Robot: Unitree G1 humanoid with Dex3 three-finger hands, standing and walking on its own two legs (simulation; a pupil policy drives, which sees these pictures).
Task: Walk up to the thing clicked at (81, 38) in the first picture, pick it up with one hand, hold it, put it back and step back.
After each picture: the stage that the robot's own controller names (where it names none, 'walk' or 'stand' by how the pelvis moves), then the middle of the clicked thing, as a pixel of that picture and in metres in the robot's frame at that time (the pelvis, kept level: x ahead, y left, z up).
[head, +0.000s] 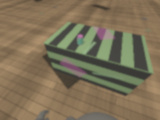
stand; (80, 40) +0.92 +0.15 -0.09
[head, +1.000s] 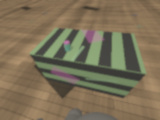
walk; (67, 46) +0.79 +0.32 -0.07
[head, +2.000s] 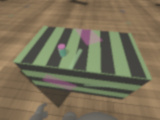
stand; (62, 50) +0.63 +0.29 -0.06
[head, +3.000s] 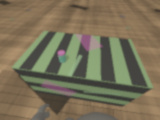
stand; (62, 56) +0.59 +0.28 -0.08
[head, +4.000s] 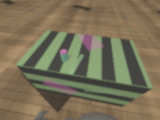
stand; (64, 55) +0.61 +0.28 -0.08
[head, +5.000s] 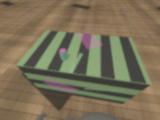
stand; (63, 54) +0.62 +0.29 -0.09
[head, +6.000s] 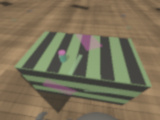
stand; (62, 56) +0.60 +0.29 -0.09
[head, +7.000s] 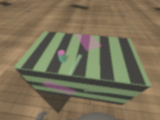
rise first; (62, 56) +0.60 +0.29 -0.09
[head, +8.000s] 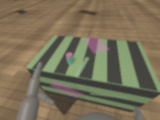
rise first; (69, 58) +0.61 +0.26 -0.09
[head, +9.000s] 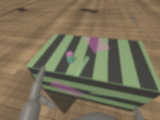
go down; (70, 57) +0.61 +0.26 -0.08
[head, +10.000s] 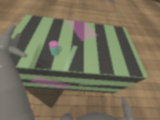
go down; (54, 48) +0.59 +0.25 -0.05
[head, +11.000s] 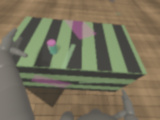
close in; (52, 47) +0.61 +0.26 -0.04
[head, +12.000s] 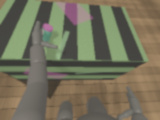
close; (46, 33) +0.64 +0.25 +0.01
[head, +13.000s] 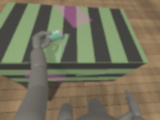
close; (55, 35) +0.67 +0.20 -0.03
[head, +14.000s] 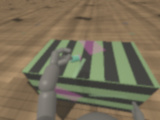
lift; (75, 58) +0.68 +0.19 -0.08
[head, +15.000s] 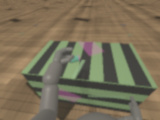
close; (74, 59) +0.69 +0.19 -0.09
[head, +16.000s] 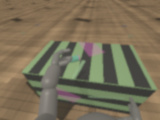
hold; (74, 58) +0.70 +0.20 -0.10
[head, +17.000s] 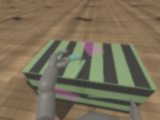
close; (74, 57) +0.72 +0.21 -0.10
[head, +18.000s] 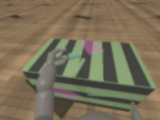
close; (73, 55) +0.73 +0.21 -0.10
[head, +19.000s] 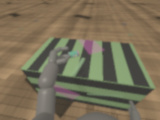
close; (73, 54) +0.75 +0.21 -0.10
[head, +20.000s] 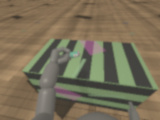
crouch; (73, 54) +0.75 +0.22 -0.10
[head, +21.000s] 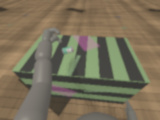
crouch; (67, 50) +0.77 +0.24 -0.10
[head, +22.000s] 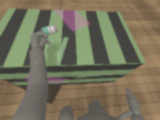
lower; (49, 30) +0.77 +0.25 -0.04
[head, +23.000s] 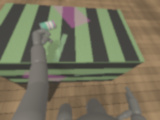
lower; (47, 25) +0.79 +0.25 -0.03
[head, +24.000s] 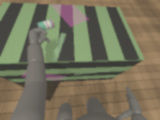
lower; (45, 25) +0.79 +0.26 -0.03
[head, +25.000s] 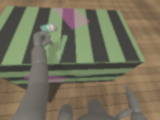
lower; (48, 28) +0.78 +0.25 -0.03
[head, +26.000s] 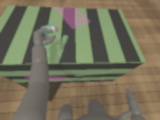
open; (49, 29) +0.77 +0.25 -0.04
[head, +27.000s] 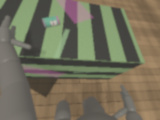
sink last; (50, 21) +0.77 +0.23 -0.03
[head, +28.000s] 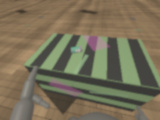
sink last; (76, 49) +0.75 +0.23 -0.07
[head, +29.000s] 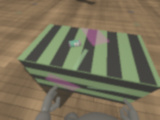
stand; (74, 43) +0.76 +0.21 -0.07
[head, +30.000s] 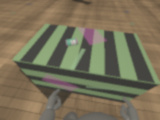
stand; (71, 42) +0.77 +0.23 -0.05
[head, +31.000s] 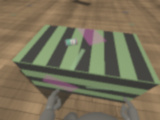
stand; (71, 42) +0.78 +0.23 -0.05
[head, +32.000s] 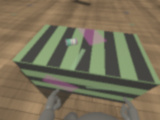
stand; (71, 42) +0.78 +0.23 -0.05
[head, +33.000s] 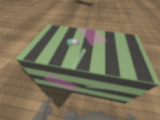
stand; (72, 42) +0.79 +0.23 -0.06
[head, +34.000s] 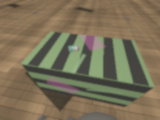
walk; (73, 48) +0.79 +0.23 -0.11
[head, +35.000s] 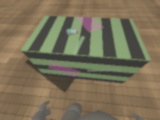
walk; (71, 31) +0.90 +0.26 -0.10
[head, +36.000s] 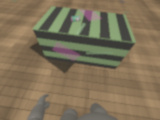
walk; (75, 18) +1.23 +0.22 -0.09
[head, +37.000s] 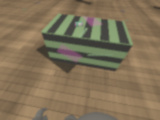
stand; (78, 24) +1.33 +0.24 -0.11
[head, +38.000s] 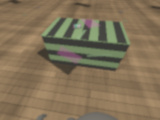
stand; (77, 26) +1.35 +0.25 -0.12
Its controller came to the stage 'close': yes
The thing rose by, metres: 0.01
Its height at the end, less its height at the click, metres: -0.02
